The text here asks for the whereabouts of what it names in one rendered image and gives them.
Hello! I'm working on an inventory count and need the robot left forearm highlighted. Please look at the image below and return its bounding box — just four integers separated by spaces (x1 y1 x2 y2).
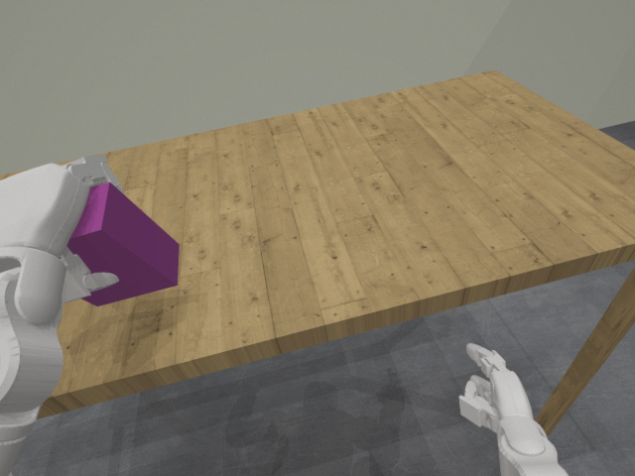
0 247 66 476

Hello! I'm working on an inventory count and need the robot right hand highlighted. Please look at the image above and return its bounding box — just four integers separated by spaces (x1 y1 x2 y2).
459 343 534 433

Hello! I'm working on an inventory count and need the table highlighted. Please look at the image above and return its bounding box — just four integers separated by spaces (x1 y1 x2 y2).
0 69 635 435

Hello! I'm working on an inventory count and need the sponge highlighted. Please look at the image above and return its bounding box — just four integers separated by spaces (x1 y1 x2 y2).
60 182 180 306

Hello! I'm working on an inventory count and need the robot right forearm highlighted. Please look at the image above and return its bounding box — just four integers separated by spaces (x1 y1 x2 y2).
497 416 569 476

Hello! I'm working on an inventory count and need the robot left hand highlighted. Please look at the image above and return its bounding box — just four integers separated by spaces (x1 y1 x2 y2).
0 155 126 302

